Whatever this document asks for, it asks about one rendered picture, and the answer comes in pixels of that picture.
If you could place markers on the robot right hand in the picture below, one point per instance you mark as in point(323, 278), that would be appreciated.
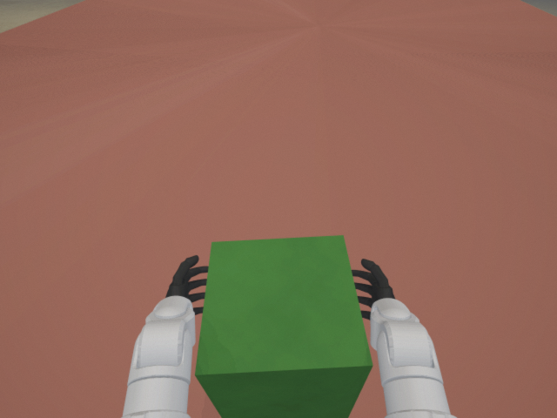
point(380, 288)

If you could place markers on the carton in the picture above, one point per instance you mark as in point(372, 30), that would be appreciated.
point(282, 335)

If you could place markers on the right robot forearm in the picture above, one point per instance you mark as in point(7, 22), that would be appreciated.
point(408, 365)

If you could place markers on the left robot forearm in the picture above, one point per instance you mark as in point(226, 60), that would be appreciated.
point(160, 373)

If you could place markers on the robot left hand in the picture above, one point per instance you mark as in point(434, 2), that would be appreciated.
point(180, 285)

